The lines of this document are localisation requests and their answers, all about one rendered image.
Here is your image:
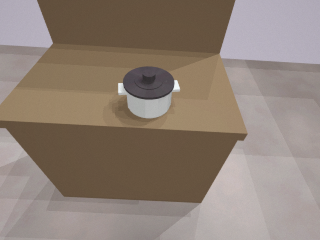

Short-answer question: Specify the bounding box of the table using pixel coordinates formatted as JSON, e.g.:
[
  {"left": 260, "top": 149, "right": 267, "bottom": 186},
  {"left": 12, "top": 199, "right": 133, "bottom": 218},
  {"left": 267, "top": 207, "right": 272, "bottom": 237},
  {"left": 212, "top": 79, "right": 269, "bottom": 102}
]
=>
[{"left": 0, "top": 0, "right": 248, "bottom": 203}]

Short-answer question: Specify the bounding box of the pot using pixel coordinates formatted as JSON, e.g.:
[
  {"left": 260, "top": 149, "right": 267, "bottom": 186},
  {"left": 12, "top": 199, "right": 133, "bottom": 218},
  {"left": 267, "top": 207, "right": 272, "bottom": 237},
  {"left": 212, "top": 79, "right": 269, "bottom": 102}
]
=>
[{"left": 118, "top": 80, "right": 180, "bottom": 119}]

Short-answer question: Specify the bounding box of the lid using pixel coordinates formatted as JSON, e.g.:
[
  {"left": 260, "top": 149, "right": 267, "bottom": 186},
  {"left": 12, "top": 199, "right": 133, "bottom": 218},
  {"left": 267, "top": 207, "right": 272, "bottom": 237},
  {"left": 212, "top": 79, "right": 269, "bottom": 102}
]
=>
[{"left": 123, "top": 66, "right": 175, "bottom": 100}]

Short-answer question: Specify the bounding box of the knob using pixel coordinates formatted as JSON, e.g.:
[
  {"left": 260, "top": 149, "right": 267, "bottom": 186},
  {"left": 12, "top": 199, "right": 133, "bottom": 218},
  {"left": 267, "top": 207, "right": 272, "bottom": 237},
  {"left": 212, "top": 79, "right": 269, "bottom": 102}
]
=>
[{"left": 142, "top": 69, "right": 156, "bottom": 82}]

